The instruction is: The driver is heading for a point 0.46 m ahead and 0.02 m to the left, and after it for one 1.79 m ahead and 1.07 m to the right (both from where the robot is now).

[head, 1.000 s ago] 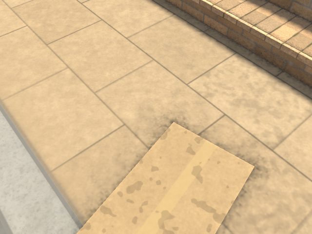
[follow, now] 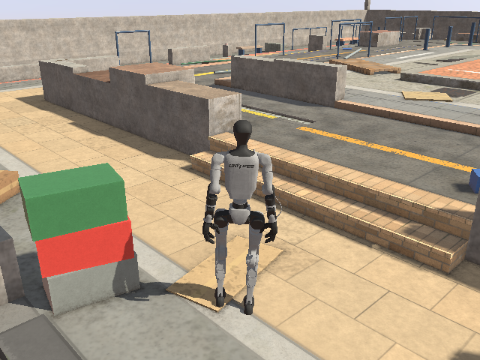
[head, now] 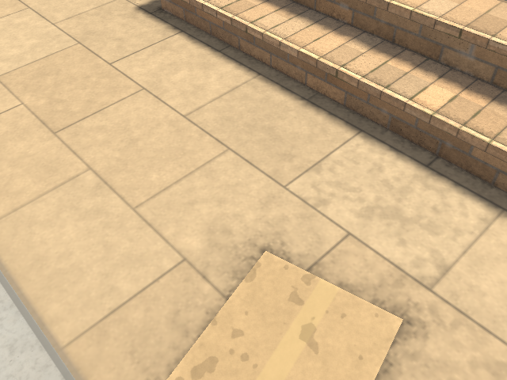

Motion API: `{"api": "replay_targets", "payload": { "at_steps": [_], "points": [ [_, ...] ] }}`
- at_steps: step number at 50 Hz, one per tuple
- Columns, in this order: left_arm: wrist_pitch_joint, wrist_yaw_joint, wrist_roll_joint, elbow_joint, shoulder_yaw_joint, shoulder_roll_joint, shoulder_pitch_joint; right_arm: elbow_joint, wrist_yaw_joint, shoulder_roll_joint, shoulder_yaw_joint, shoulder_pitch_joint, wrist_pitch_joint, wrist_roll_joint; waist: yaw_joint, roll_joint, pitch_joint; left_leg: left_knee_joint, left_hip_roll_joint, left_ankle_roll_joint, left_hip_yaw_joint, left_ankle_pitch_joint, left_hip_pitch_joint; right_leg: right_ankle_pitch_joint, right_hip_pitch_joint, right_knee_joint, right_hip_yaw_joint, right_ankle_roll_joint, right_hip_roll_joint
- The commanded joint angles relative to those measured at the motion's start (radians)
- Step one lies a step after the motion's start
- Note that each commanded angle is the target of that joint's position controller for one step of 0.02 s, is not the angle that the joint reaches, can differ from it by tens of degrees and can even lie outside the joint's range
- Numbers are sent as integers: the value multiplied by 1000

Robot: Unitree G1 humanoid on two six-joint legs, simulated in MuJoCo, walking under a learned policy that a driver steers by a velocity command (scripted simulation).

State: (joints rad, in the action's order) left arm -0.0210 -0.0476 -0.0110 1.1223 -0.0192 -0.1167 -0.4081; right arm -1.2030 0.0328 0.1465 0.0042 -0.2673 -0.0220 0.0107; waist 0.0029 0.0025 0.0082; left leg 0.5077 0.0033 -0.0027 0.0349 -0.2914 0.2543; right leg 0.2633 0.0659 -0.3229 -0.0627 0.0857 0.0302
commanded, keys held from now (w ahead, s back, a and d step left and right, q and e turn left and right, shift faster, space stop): w+shift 0.46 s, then w+e+shift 0.54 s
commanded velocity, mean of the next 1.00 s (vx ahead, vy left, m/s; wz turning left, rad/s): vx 0.82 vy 0.00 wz -0.33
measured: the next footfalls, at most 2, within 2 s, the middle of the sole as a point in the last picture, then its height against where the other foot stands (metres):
left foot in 0.46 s outside the picture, level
right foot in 0.94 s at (250, 307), level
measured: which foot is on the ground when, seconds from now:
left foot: up 0.00-0.44, down 0.46-0.94, up 0.96-1.00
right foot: down 0.00-0.48, up 0.50-0.92, down 0.94-1.00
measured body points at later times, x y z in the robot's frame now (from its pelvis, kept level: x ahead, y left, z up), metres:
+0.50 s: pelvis +0.23 +0.10 -0.03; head +0.26 +0.10 +0.41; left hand +0.12 +0.32 -0.18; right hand +0.43 -0.14 -0.13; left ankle +0.32 +0.19 -0.74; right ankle -0.02 -0.05 -0.70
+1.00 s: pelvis +0.66 +0.10 -0.04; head +0.68 +0.10 +0.41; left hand +0.83 +0.33 -0.17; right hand +0.59 -0.15 -0.18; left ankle +0.44 +0.24 -0.59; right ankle +0.73 +0.08 -0.74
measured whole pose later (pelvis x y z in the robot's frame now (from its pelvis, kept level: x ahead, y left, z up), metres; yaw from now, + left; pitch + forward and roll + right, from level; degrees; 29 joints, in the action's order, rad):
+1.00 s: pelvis +0.66 +0.10 -0.04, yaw -19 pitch -1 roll +0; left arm -0.03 0.04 -0.01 0.87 0.09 -0.26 -0.19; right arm -0.96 0.03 0.20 -0.04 -0.38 0.07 0.03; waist 0.07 0.03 -0.04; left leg 1.33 0.00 -0.01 0.14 -0.37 0.11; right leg 0.34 0.45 -0.73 -0.17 0.25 0.14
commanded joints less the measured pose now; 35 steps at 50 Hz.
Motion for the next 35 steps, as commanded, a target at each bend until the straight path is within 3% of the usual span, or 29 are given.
{"api": "replay_targets", "payload": {
  "at_steps": [1,2,5,7,10,13,18,19,20,21,22,23,24,25,26,27,28,29,30,32,35],
  "points": [
    [14,7,-7,24,59,-190,-210,118,-23,105,-25,146,4,36,87,187,-227,279,10,42,56,-204,374,686,29,328,455,118,-357],
    [9,10,-9,20,56,-155,-193,149,-35,92,-27,187,12,34,69,134,-266,345,42,44,31,-143,465,606,11,335,462,133,-369],
    [-29,15,-12,1,67,-156,-160,160,-58,85,-42,154,47,26,28,53,-152,474,57,40,11,-6,552,338,-125,294,365,118,-322],
    [-50,19,-6,-4,69,-153,-158,184,-64,93,-52,170,52,21,21,68,-115,523,57,38,18,46,574,290,-126,284,317,115,-296],
    [-68,21,-9,-5,67,-142,-190,245,-69,93,-55,259,48,23,37,93,-151,496,77,17,15,102,637,271,-101,301,303,142,-303],
    [-83,22,-12,-17,73,-165,-216,302,-76,101,-54,334,48,23,52,83,-170,411,86,13,17,131,655,210,-120,324,271,152,-311],
    [-99,31,-14,-23,83,-192,-225,400,-89,110,-48,441,56,19,74,98,-217,267,73,85,83,104,554,-2,-139,369,168,145,-318],
    [-99,33,-14,-22,84,-199,-214,414,-89,111,-48,431,59,20,60,108,-213,242,59,108,105,67,503,-125,-144,343,135,139,-318],
    [-100,37,-13,-29,85,-211,-177,414,-85,114,-50,375,61,19,19,126,-185,211,24,135,134,18,378,-385,-116,267,82,124,-307],
    [-101,40,-12,-29,90,-230,-157,390,-74,129,-61,252,65,16,-40,142,-115,220,-29,155,159,-11,194,-724,-81,104,36,112,-303],
    [-99,43,-13,-33,94,-249,-126,332,-59,161,-80,31,72,10,-147,126,-3,194,-78,171,165,-14,-72,-946,-3,-157,-15,89,-281],
    [-98,45,-12,-51,96,-258,-90,266,-44,237,-112,-196,84,20,-249,76,122,151,-28,187,61,-81,-393,-803,205,-483,-28,61,-221],
    [-105,66,17,-113,62,-99,-135,247,-38,387,-146,-315,101,50,-210,-265,259,-122,330,247,-555,-686,-656,-47,573,-936,3,20,-43],
    [-122,68,16,-136,76,-134,-62,257,-48,355,-135,-255,109,33,-180,-211,276,-386,403,195,-940,-840,-557,155,661,-1117,228,68,17],
    [-114,66,21,-178,86,-155,23,262,-49,307,-121,-104,111,37,-82,-135,91,-357,394,150,-771,-707,-394,24,734,-1175,204,81,-54],
    [-108,67,13,-175,87,-159,38,266,-56,223,-105,-49,122,29,-49,-7,25,-324,373,132,-562,-497,-248,-78,695,-1136,162,79,-124],
    [-97,72,2,-173,88,-133,36,257,-58,178,-92,-11,128,21,-8,-16,-8,-339,319,95,-411,-365,-144,-113,641,-1080,157,74,-150],
    [-79,79,-14,-166,86,-104,-8,245,-56,127,-76,-1,131,17,34,-75,-33,-351,282,68,-291,-285,-61,-129,592,-1051,159,60,-168],
    [-58,87,-17,-172,85,-85,-6,231,-53,95,-66,-9,133,14,50,-99,-57,-366,256,47,-202,-229,-16,-135,578,-1046,157,49,-179],
    [-23,95,-6,-205,86,-79,59,218,-47,105,-65,-43,145,8,54,-75,-105,-389,231,5,-64,-71,-10,-196,650,-1043,132,39,-175],
    [-9,100,7,-258,81,-85,206,214,-50,108,-62,-85,158,8,28,-51,-156,-429,156,-47,127,175,-8,-323,675,-892,50,41,-134]
  ]
}}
